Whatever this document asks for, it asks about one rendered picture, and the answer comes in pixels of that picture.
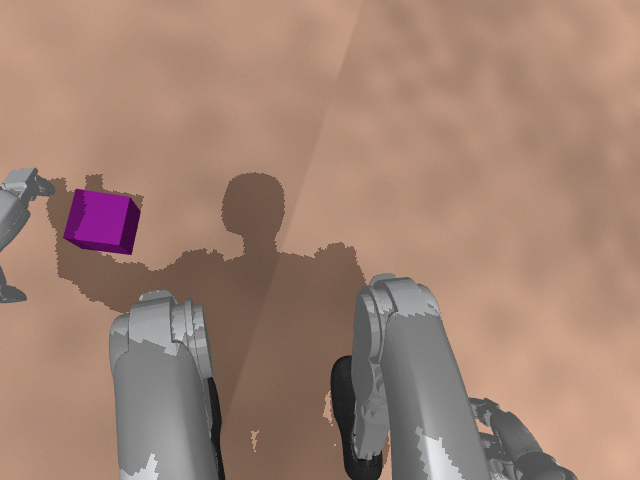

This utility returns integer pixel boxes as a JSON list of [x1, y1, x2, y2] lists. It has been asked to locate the left robot hand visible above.
[[0, 168, 55, 303]]

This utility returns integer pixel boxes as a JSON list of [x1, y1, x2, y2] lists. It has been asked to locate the cube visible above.
[[63, 189, 141, 255]]

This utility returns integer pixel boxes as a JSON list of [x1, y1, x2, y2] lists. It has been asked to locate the left robot foot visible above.
[[207, 377, 225, 480]]

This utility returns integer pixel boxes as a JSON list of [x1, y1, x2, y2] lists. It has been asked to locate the right robot arm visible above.
[[513, 451, 578, 480]]

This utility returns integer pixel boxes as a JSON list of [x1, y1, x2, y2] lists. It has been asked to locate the right robot hand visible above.
[[468, 397, 544, 480]]

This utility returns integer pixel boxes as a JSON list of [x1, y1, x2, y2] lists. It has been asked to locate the right robot foot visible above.
[[331, 355, 383, 480]]

